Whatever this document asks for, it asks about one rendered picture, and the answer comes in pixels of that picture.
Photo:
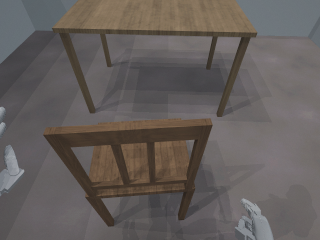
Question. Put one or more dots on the robot left hand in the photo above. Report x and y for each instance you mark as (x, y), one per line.
(10, 176)

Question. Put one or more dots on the table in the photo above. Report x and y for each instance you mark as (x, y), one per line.
(208, 18)

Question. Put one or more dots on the robot right hand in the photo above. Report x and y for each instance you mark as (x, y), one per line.
(257, 229)

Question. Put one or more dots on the chair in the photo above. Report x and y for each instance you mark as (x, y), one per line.
(134, 158)

